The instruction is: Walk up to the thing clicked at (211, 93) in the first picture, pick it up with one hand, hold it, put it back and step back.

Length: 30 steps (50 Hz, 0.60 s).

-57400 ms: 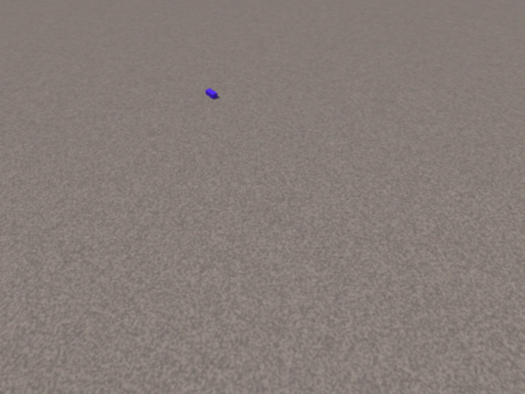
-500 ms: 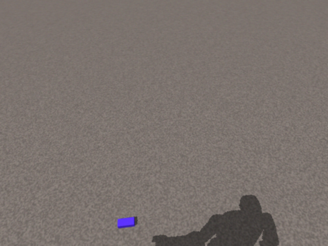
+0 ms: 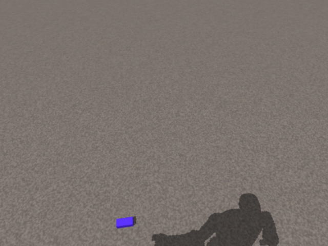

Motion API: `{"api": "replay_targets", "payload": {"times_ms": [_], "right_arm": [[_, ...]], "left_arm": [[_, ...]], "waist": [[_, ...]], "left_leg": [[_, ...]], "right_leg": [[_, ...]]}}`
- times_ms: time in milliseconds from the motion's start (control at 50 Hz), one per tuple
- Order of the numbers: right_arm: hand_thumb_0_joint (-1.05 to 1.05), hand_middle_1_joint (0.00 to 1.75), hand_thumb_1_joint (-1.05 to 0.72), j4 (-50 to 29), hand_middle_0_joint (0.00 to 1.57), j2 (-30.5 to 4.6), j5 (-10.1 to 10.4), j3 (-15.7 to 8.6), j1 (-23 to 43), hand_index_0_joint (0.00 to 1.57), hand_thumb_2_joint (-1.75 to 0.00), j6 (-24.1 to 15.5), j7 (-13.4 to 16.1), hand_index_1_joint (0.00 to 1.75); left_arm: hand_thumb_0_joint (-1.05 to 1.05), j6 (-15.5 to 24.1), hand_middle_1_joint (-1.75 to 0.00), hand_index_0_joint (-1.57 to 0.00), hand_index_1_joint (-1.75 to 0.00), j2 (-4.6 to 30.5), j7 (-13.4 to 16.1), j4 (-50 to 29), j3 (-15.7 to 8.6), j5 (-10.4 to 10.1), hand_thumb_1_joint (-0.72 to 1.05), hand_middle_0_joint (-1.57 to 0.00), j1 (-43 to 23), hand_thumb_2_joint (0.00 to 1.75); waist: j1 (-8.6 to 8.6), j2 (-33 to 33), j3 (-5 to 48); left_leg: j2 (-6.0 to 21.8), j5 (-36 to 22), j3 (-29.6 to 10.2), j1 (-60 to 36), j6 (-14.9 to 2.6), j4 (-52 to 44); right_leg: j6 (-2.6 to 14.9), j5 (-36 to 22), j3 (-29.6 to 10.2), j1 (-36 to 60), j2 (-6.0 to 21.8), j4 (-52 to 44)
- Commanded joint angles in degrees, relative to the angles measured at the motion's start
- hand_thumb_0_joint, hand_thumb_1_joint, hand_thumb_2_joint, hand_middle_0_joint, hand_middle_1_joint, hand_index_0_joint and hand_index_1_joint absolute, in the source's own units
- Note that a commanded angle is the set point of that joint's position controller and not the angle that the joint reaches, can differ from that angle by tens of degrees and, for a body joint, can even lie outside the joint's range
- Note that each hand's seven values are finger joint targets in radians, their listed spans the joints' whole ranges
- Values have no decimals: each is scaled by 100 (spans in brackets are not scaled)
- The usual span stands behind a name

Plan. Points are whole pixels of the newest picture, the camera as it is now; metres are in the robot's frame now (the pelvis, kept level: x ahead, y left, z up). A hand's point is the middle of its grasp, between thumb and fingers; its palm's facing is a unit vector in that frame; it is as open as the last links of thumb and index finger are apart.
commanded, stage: step back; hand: left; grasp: from above
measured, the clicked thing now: (125, 222) +0.44 +0.25 -0.77
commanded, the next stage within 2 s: none
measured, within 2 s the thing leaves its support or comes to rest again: neither
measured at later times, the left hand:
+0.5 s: hand out of the picture +0.06 +0.30 -0.18, palm faces -0.09 -0.93 -0.36, open 7.4 cm
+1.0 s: hand out of the picture -0.06 +0.29 -0.16, palm faces -0.03 -0.92 -0.39, open 7.4 cm
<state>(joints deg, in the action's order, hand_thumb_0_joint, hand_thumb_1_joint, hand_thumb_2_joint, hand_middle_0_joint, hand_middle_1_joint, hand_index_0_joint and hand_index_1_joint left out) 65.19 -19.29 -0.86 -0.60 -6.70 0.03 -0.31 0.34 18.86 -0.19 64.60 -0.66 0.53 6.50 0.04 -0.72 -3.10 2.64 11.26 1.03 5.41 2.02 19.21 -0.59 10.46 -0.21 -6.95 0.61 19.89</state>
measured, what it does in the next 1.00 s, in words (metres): walks backwards: right foot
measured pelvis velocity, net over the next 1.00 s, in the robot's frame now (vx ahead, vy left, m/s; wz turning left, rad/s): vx -0.21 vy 0.03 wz -0.01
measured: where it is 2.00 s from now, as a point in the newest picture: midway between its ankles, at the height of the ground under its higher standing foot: outside the picture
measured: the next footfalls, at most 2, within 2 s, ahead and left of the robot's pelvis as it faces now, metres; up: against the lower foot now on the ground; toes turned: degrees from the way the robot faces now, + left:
right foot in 0.68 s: -0.10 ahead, -0.09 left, +0.00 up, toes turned -1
left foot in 1.02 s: -0.19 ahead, +0.14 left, +0.00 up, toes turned -3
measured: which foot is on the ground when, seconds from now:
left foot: down 0.00-0.70, up 0.72-1.00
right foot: down 0.00-0.26, up 0.28-0.66, down 0.68-1.00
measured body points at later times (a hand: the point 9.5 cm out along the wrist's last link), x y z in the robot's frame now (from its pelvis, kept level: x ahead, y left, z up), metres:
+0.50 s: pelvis -0.08 +0.04 -0.02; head -0.01 +0.07 +0.43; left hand +0.07 +0.35 -0.15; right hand -0.03 -0.28 -0.13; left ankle -0.07 +0.14 -0.75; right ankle -0.11 -0.10 -0.67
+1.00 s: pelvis -0.21 +0.03 -0.02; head -0.15 +0.03 +0.42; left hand -0.06 +0.34 -0.13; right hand -0.12 -0.29 -0.14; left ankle -0.23 +0.15 -0.73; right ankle -0.14 -0.09 -0.75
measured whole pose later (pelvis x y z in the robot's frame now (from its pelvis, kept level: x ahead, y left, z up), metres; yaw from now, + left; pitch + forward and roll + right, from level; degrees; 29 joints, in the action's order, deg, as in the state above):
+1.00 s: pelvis -0.21 +0.03 -0.02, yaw -1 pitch -2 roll +0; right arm 50.6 -23.2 -0.6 -2.3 -9.9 2.1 1.1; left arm -2.6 20.9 0.5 43.2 -3.2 1.8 6.2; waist -0.5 -0.2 -10.0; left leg -2.9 27.0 -3.1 15.8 0.4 44.4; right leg 0.5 13.0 0.1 -21.1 0.4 36.0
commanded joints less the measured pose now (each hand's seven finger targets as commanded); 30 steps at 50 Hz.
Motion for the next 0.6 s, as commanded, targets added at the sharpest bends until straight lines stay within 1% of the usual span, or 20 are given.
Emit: {"api": "replay_targets", "payload": {"times_ms": [0, 80, 120, 140, 160, 180, 200, 220, 240, 260, 280, 300, 320, 340, 360, 400, 480, 500, 540, 580], "right_arm": [[0, 30, -90, -603, 20, -1378, 123, -328, 210, 20, -90, 5, 76, 30], [0, 30, -90, -837, 20, -1286, 121, -391, 69, 20, -90, 121, 59, 30], [0, 30, -90, -916, 20, -1252, 87, -451, -128, 20, -90, 208, 40, 30], [0, 30, -90, -960, 20, -1226, 70, -474, -308, 20, -90, 246, 17, 30], [0, 30, -90, -998, 20, -1230, 83, -495, -450, 20, -90, 253, -1, 30], [0, 30, -90, -998, 20, -1222, 79, -513, -643, 20, -90, 236, -7, 30], [0, 30, -90, -1007, 20, -1271, 81, -531, -686, 20, -90, 184, 8, 30], [0, 30, -90, -1071, 20, -1474, 3, -575, -640, 20, -90, 125, 44, 30], [0, 30, -90, -1116, 20, -1871, -84, -663, -514, 20, -90, 76, 56, 30], [0, 30, -90, -1186, 20, -2013, -130, -693, -501, 20, -90, 23, 72, 30], [0, 30, -90, -1302, 20, -2196, -111, -743, -472, 20, -90, 18, 96, 30], [0, 30, -90, -1417, 20, -2155, -82, -748, -261, 20, -90, 22, 129, 30], [0, 30, -90, -1490, 20, -1918, -86, -693, 17, 20, -90, -2, 177, 30], [0, 30, -90, -1556, 20, -1720, -110, -626, 170, 20, -90, -17, 207, 30], [0, 30, -90, -1623, 20, -1654, -103, -598, 127, 20, -90, -30, 236, 30], [0, 30, -90, -1663, 20, -1597, -50, -614, -120, 20, -90, -32, 266, 30], [0, 30, -90, -1720, 20, -1634, -41, -625, -535, 20, -90, -26, 272, 30], [0, 30, -90, -1762, 20, -1711, -44, -642, -555, 20, -90, -22, 272, 30], [0, 30, -90, -1855, 20, -1741, -47, -634, -519, 20, -90, -13, 261, 30], [0, 30, -90, -1956, 20, -1805, -42, -649, -251, 20, -90, 14, 242, 30]], "left_arm": [[0, 41, -30, -20, -30, 1649, 150, -674, -487, -119, 90, -20, -102, 90], [0, -49, -30, -20, -30, 1750, 140, -1085, -552, -68, 90, -20, -280, 90], [0, -91, -30, -20, -30, 1882, 153, -1326, -577, 30, 90, -20, -539, 90], [0, -111, -30, -20, -30, 1900, 151, -1453, -586, 76, 90, -20, -652, 90], [0, -118, -30, -20, -30, 1884, 152, -1551, -582, 104, 90, -20, -770, 90], [0, -129, -30, -20, -30, 1848, 167, -1646, -552, 113, 90, -20, -945, 90], [0, -167, -30, -20, -30, 1702, 172, -1684, -514, 95, 90, -20, -921, 90], [0, -209, -30, -20, -30, 1540, 176, -1718, -470, 43, 90, -20, -814, 90], [0, -253, -30, -20, -30, 1291, 198, -1782, -440, -28, 90, -20, -780, 90], [0, -312, -30, -20, -30, 1249, 242, -1782, -439, 4, 90, -20, -596, 90], [0, -321, -30, -20, -30, 1205, 296, -1778, -424, 25, 90, -20, -419, 90], [0, -329, -30, -20, -30, 1308, 329, -1720, -457, 54, 90, -20, -425, 90], [0, -331, -30, -20, -30, 1390, 339, -1669, -465, 30, 90, -20, -323, 90], [0, -324, -30, -20, -30, 1382, 303, -1639, -477, -20, 90, -20, -185, 90], [0, -319, -30, -20, -30, 1388, 271, -1660, -517, -19, 90, -20, -90, 90], [0, -282, -30, -20, -30, 1398, 230, -1740, -560, 38, 90, -20, -68, 90], [0, -253, -30, -20, -30, 1343, 182, -2014, -600, 43, 90, -20, -222, 90], [0, -255, -30, -20, -30, 1342, 176, -2034, -620, 47, 90, -20, -197, 90], [0, -239, -30, -20, -30, 1331, 154, -2049, -637, 53, 90, -20, -124, 90], [0, -211, -30, -20, -30, 1282, 126, -1967, -648, 73, 90, -20, 202, 90]], "waist": [[38, 215, 265], [89, 627, 764], [132, 1172, 736], [192, 1368, 683], [237, 1364, 698], [351, 1394, 713], [349, 1062, 719], [342, 206, 595], [238, -873, 447], [150, -776, 461], [229, -1006, 643], [227, -978, 593], [79, -721, 537], [-74, -673, 511], [-104, -792, 531], [11, -690, 620], [264, -686, 572], [283, -753, 568], [265, -742, 633], [106, -833, 789]], "left_leg": [[340, -1634, -330, 309, -377, 706], [-118, -721, -97, 355, -346, 1732], [-430, 1104, -83, 504, -379, 2619], [-466, 1693, -190, 546, -442, 2964], [-443, 1867, -291, 584, -482, 3090], [-345, 1525, -331, 522, -508, 2683], [-275, 572, -265, 518, -496, 1889], [255, -1116, -760, 718, -582, 765], [1057, -2454, -1904, 494, -804, 257], [1437, -3656, -2151, 209, -1145, 382], [1751, -4000, -2438, 172, -1302, 403], [1851, -3652, -2534, 329, -1446, 316], [1539, -3665, -2054, 170, -1423, 567], [1115, -3758, -1534, 12, -1185, 786], [1104, -3635, -1481, -86, -1253, 863], [1176, -3660, -1475, -472, -1446, 965], [1145, -3651, -1429, -770, -1452, 1040], [1245, -3559, -1498, -686, -1542, 1034], [1258, -3332, -1486, -493, -1543, 1067], [1296, -2622, -1489, -173, -1462, 1135]], "right_leg": [[417, -2392, -639, -258, 702, 327], [933, -2242, -1091, -570, 1159, 262], [1336, -2046, -1456, -973, 1623, 181], [1469, -1933, -1494, -1210, 1762, 251], [1478, -2007, -1385, -1226, 1730, 408], [1311, -2076, -1262, -1239, 1613, 686], [1066, -1869, -989, -1102, 1281, 1101], [645, -1290, -602, -1029, 656, 1854], [339, 169, -343, -1664, -302, 2821], [274, 2339, -725, -2059, -678, 3556], [240, 2730, -1064, -2211, -784, 4023], [254, 2610, -1282, -2219, -778, 4564], [232, 2349, -1350, -2356, -721, 4826], [214, 1982, -1317, -2481, -721, 4859], [175, 1823, -1210, -2475, -678, 4967], [36, 1821, -1052, -2422, -606, 4753], [-54, 1854, -809, -2311, -535, 3788], [-56, 1895, -735, -2189, -487, 3607], [-7, 1873, -549, -1856, -359, 3113], [81, 1611, -342, -1338, -198, 2225]]}}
